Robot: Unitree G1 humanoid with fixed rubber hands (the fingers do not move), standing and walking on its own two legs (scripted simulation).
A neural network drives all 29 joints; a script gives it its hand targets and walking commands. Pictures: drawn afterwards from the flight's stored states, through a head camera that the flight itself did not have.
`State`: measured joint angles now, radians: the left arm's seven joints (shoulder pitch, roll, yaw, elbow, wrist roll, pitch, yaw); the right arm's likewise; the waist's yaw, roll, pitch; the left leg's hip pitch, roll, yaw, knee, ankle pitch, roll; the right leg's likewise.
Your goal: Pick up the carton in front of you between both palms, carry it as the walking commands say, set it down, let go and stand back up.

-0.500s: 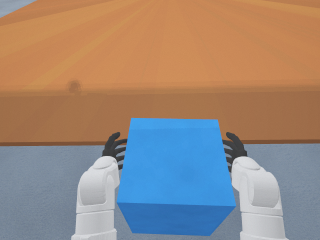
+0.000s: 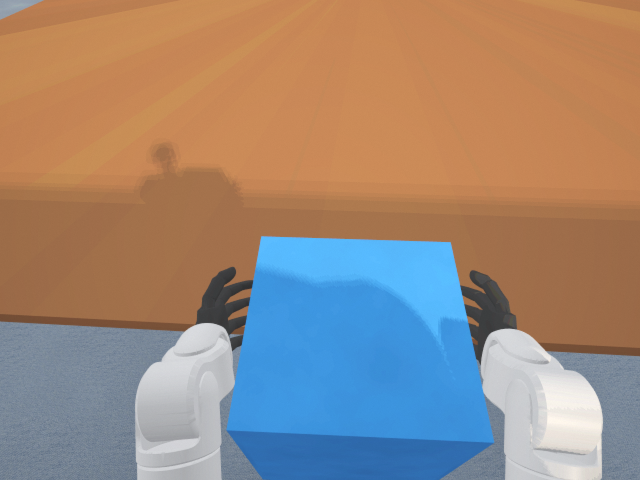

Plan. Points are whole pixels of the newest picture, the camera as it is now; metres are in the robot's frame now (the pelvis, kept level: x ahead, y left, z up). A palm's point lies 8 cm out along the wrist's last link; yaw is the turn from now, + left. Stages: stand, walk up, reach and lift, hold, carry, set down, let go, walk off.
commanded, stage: carry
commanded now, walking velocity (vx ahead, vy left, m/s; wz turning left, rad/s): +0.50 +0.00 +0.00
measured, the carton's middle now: (349, 370) +0.24 +0.01 +0.04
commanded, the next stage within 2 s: none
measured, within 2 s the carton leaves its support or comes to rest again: neither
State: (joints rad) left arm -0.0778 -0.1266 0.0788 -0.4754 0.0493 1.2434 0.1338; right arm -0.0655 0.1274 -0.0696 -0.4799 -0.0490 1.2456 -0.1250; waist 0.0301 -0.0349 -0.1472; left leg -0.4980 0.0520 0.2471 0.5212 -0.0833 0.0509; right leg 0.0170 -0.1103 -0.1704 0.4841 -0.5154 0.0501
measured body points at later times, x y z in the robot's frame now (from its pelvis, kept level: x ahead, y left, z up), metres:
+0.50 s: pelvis +0.32 -0.02 -0.01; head +0.32 -0.03 +0.44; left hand +0.64 +0.14 +0.16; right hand +0.65 -0.16 +0.15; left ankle +0.13 +0.09 -0.69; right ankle +0.43 -0.09 -0.72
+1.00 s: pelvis +0.64 +0.00 +0.01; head +0.73 +0.00 +0.45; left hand +1.05 +0.15 +0.14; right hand +1.03 -0.16 +0.14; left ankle +0.60 +0.10 -0.72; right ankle +0.51 -0.11 -0.59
